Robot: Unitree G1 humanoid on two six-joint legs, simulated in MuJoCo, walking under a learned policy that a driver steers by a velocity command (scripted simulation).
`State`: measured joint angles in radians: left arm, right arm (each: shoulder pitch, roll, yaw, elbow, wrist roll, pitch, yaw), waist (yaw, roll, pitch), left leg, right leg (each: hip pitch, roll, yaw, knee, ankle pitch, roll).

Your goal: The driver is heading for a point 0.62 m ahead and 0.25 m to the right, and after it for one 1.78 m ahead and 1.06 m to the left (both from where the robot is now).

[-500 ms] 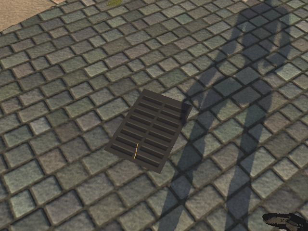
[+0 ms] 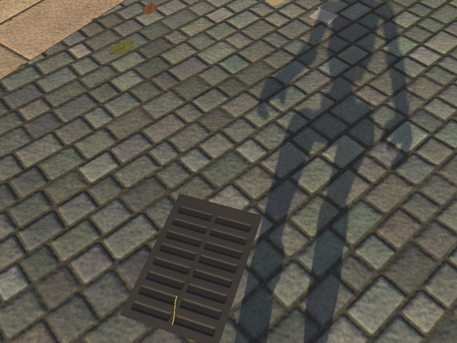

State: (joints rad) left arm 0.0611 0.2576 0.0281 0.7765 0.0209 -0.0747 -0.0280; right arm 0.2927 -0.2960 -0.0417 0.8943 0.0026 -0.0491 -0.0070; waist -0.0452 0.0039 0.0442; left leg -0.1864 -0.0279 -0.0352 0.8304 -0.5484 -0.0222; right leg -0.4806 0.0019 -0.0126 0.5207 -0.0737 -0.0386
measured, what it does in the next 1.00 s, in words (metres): walks ahead, turning right: left foot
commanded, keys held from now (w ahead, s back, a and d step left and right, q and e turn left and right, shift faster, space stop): no key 0.28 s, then e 0.54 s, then w+e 0.18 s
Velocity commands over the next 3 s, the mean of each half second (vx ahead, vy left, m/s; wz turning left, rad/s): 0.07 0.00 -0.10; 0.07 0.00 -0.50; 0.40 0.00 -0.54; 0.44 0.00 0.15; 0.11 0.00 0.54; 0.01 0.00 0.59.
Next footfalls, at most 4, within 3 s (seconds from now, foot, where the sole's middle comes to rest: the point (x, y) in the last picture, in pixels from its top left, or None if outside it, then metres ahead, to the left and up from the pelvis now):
0.26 left None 0.11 0.14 -0.76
1.04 left None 0.21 0.11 -0.76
1.48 right None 0.29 -0.30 -0.76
2.00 left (344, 261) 0.68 -0.34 -0.76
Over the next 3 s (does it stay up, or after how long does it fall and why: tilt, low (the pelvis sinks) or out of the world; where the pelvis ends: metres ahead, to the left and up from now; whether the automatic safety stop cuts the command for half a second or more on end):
stays up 0.58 -0.38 0.01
